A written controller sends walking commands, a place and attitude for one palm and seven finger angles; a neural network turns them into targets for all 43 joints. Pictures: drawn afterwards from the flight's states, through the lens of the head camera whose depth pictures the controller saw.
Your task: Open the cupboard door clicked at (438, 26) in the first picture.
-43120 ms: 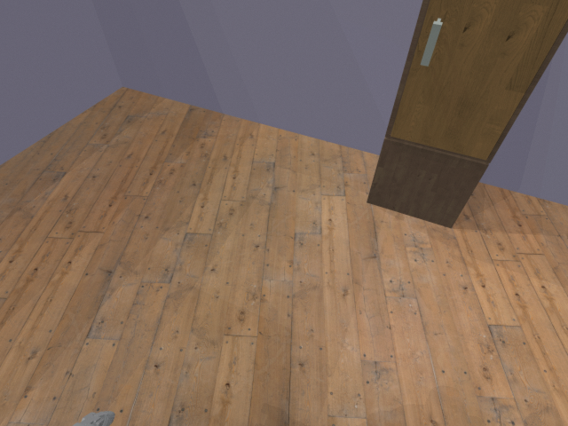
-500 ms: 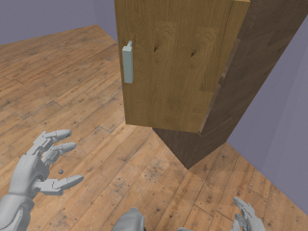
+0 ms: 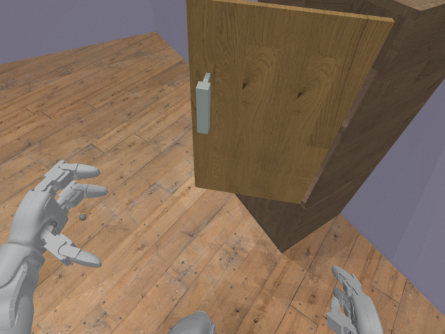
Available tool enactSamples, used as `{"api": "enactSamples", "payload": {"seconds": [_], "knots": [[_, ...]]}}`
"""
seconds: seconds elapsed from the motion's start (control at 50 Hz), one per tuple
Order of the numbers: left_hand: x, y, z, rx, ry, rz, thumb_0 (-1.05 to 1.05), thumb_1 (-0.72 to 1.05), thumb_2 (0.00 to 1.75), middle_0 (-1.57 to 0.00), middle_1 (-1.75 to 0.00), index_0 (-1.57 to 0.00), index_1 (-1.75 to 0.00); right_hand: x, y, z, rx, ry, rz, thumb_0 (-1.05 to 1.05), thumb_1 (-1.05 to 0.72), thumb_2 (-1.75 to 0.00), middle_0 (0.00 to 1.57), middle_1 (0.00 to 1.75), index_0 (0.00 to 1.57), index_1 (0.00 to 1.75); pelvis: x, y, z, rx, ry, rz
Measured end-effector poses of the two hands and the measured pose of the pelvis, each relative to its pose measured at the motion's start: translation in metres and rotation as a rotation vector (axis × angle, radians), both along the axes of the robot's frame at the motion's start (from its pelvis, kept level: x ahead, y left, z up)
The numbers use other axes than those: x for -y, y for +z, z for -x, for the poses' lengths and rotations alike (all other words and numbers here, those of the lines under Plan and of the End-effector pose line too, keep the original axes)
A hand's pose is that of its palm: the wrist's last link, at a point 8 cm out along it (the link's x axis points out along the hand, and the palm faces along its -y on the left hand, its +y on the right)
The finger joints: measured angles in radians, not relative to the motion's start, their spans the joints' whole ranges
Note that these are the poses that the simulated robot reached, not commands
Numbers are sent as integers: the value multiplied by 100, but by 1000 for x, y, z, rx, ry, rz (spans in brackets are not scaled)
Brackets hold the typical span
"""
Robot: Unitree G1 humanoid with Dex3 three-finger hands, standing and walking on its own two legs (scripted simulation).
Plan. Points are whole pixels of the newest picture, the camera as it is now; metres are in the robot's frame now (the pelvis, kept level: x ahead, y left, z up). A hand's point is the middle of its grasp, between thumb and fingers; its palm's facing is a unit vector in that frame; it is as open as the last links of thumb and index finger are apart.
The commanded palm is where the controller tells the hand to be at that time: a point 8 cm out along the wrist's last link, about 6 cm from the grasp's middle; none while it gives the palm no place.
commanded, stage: raise the hand with hooked fingers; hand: left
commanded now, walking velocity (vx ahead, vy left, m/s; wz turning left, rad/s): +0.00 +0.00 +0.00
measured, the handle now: (205, 103) +0.58 +0.10 +0.09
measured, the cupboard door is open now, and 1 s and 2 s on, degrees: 48 48 48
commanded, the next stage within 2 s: move the hooked fingers beside the handle in 0.72 s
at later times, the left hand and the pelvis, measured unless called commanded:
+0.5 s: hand (96, 192) +0.30 +0.24 +0.11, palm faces -0.04 -1.00 -0.01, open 14.0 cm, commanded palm +0.27 +0.29 +0.11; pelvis +0.01 -0.03 +0.01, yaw +0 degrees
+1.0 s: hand (112, 180) +0.32 +0.23 +0.10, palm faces -0.03 -1.00 +0.01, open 14.0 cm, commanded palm +0.31 +0.27 +0.11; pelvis +0.02 -0.04 +0.01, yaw +0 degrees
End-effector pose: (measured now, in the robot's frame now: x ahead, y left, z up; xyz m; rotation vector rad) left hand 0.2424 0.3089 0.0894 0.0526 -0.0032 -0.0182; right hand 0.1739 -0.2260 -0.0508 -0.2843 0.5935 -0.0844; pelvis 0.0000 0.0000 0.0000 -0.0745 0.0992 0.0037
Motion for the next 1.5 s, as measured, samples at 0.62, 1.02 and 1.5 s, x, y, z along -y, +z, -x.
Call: {"api": "enactSamples", "payload": {"seconds": [0.62, 1.02, 1.5], "knots": [[19, 17, -37, 5, -8, 41, -1, -50, 30, -30, -120, -30, -120, 57, -3, 12, -89, -74, 6, 1, -91, -90, 20, 30, 20, 30, 37, 11, -16, -3, -5, -21], [30, 14, -67, 3, -19, 63, -1, -51, 30, -30, -120, -30, -120, 58, -11, 9, -113, -80, 3, 1, -91, -90, 20, 30, 20, 30, 38, 8, -16, -17, -4, -21], [53, 12, -143, 7, -47, 58, -1, -50, 30, -30, -120, -30, -120, 60, -26, 48, -291, -163, 9, 1, -91, -90, 20, 30, 20, 30, 27, 7, -26, -61, -20, -22]]}}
